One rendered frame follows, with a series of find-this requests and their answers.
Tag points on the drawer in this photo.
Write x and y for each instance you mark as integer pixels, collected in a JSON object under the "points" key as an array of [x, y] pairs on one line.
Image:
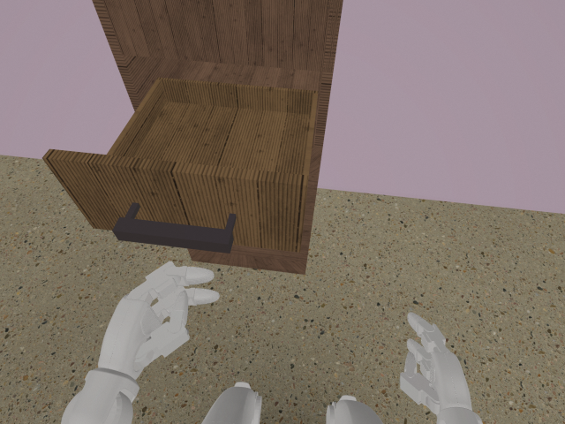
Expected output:
{"points": [[195, 152]]}

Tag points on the robot right thigh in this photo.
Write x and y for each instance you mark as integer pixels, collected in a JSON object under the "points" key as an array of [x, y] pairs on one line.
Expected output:
{"points": [[351, 412]]}

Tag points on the robot thigh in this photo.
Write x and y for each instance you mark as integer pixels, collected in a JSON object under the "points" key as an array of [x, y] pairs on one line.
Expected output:
{"points": [[351, 412], [236, 405]]}

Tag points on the robot left hand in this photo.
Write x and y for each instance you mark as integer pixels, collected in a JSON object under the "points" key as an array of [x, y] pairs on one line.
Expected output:
{"points": [[124, 347]]}

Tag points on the left robot forearm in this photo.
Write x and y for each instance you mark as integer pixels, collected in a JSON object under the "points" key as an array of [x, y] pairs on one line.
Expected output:
{"points": [[106, 398]]}

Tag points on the robot right hand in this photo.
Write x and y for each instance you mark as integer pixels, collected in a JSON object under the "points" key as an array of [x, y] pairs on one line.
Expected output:
{"points": [[442, 383]]}

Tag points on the cabinet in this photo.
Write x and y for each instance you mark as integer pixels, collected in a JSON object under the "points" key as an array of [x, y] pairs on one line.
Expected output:
{"points": [[268, 43]]}

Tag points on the robot left thigh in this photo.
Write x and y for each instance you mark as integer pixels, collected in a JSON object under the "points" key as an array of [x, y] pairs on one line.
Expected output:
{"points": [[236, 405]]}

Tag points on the handle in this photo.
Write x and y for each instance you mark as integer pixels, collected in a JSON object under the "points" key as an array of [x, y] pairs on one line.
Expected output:
{"points": [[173, 234]]}

